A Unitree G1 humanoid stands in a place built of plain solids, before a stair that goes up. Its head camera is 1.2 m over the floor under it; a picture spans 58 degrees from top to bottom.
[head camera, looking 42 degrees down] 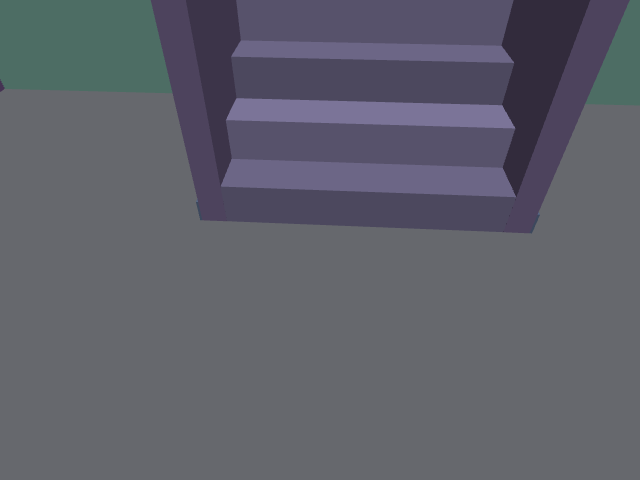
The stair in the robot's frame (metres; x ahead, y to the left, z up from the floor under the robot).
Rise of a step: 0.18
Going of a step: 0.22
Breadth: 1.20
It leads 4 degrees to the right of straight ahead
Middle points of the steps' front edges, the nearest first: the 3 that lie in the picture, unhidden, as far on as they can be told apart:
1.42 -0.18 0.18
1.63 -0.20 0.37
1.85 -0.21 0.55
